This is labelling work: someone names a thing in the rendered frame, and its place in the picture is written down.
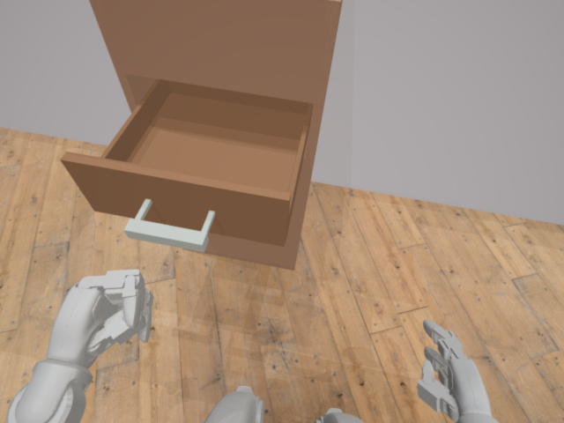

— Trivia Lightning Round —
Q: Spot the right robot hand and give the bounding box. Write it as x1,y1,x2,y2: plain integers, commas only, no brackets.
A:
418,319,493,423

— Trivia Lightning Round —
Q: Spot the left robot shin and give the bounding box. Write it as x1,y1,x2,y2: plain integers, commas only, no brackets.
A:
236,386,253,394

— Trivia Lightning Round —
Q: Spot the cabinet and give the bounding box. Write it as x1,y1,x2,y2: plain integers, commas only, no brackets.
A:
89,0,343,271

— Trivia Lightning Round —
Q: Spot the left robot forearm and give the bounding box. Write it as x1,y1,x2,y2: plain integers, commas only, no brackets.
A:
6,359,93,423

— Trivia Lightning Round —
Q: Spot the handle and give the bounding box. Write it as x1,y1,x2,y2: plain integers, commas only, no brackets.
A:
124,199,215,252

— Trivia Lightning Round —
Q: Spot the left robot hand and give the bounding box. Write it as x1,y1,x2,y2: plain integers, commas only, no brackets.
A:
47,269,154,369

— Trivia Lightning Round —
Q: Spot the robot left thigh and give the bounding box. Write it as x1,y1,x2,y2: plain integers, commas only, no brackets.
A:
204,391,264,423

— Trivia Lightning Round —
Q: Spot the drawer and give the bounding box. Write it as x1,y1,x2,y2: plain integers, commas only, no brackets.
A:
60,79,313,247

